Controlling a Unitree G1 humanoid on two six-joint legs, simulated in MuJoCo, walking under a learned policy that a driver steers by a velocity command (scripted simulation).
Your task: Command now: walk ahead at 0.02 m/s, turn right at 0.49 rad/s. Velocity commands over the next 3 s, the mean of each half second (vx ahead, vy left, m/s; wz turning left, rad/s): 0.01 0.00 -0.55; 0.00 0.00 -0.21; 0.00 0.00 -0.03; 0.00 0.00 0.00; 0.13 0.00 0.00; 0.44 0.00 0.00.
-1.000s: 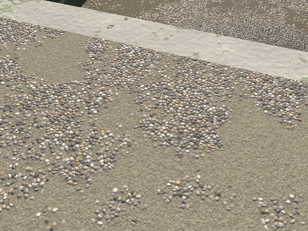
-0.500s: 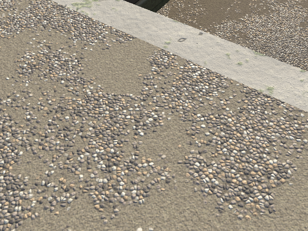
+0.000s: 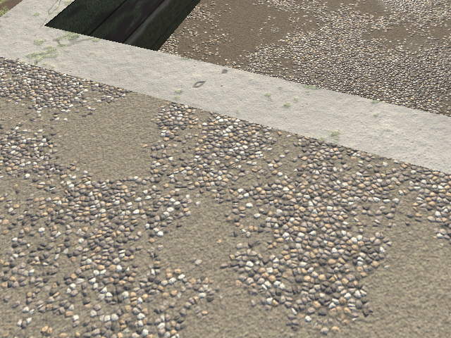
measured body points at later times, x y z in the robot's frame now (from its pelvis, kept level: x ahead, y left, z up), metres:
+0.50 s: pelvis +0.02 +0.03 +0.01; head +0.05 +0.02 +0.46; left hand +0.25 +0.26 -0.08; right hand +0.09 -0.30 -0.08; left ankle +0.06 +0.14 -0.73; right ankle +0.01 -0.08 -0.72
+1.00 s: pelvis +0.00 +0.00 +0.02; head +0.00 -0.01 +0.46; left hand +0.22 +0.19 -0.09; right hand +0.00 -0.29 -0.11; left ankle +0.06 +0.14 -0.72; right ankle -0.06 -0.10 -0.72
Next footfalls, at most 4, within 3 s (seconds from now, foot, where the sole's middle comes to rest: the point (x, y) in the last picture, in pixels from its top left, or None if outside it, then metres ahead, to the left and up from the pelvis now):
0.48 left None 0.10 0.13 -0.76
0.82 right None -0.02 -0.11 -0.76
2.88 right None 0.35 -0.24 -0.76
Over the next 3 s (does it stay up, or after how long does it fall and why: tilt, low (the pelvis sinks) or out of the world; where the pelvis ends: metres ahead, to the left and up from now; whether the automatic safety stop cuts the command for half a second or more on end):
stays up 0.28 -0.12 0.01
